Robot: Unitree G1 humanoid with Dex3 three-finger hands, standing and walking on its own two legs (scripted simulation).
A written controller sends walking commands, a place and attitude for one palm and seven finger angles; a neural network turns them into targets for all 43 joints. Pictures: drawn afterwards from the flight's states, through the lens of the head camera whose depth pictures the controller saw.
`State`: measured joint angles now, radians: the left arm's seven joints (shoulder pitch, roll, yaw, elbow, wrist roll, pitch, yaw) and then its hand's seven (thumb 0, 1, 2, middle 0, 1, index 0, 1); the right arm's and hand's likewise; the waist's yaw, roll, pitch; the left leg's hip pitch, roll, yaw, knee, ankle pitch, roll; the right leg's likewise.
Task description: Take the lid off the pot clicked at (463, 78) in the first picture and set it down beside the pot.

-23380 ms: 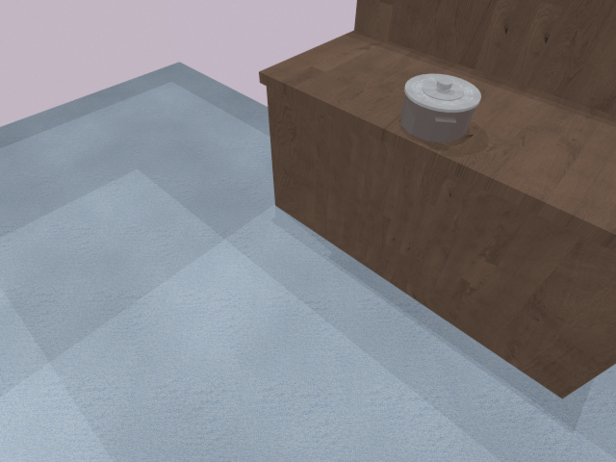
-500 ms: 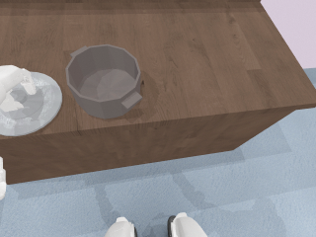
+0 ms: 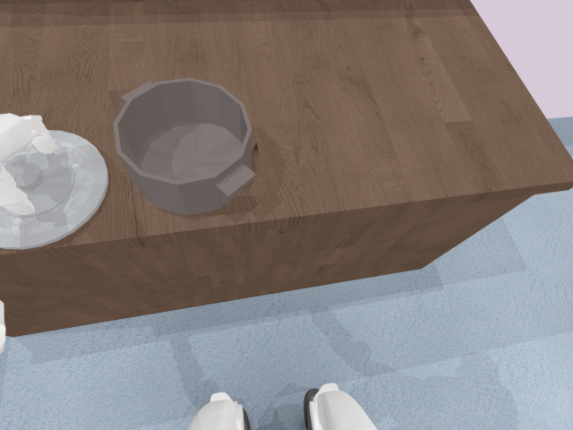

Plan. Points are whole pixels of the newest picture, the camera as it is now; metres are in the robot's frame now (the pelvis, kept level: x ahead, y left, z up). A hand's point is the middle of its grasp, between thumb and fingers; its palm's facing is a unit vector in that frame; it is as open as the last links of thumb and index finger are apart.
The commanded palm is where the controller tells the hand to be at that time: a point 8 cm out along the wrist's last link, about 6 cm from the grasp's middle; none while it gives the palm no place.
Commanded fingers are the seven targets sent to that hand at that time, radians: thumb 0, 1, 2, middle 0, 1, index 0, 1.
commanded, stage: raise the empty hand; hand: left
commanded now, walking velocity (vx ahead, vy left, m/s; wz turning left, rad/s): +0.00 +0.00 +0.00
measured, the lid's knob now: (26, 176) +0.48 +0.34 -0.02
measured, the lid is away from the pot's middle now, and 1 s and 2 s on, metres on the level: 0.23 0.23 0.23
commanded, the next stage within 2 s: draw the hand back to the body in 1.40 s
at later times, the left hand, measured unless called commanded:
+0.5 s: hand out of the picture +0.46 +0.35 +0.05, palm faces -0.46 -0.13 -0.88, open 10.9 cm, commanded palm +0.49 +0.34 +0.11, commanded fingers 0.00 0.07 0.47 -0.29 -0.96 -0.29 -0.96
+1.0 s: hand out of the picture +0.47 +0.35 +0.10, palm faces -0.42 -0.13 -0.90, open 10.9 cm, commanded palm +0.49 +0.34 +0.17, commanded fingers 0.00 0.07 0.47 -0.29 -0.96 -0.29 -0.96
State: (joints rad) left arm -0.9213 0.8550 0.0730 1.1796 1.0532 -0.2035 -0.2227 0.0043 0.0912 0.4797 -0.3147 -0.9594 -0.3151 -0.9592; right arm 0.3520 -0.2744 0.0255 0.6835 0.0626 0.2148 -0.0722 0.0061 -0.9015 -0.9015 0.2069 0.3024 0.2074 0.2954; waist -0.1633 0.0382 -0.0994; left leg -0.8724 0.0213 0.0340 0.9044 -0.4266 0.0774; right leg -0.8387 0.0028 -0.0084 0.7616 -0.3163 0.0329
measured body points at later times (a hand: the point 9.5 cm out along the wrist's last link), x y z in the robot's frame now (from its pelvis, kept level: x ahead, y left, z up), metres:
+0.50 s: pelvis +0.00 +0.01 +0.01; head +0.12 +0.03 +0.44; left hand +0.48 +0.35 +0.10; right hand +0.01 -0.28 -0.10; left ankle -0.01 +0.06 -0.69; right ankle +0.02 -0.17 -0.69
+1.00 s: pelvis +0.02 +0.01 +0.02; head +0.11 +0.03 +0.46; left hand +0.48 +0.35 +0.15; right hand +0.03 -0.27 -0.09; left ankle -0.01 +0.06 -0.69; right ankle +0.02 -0.17 -0.69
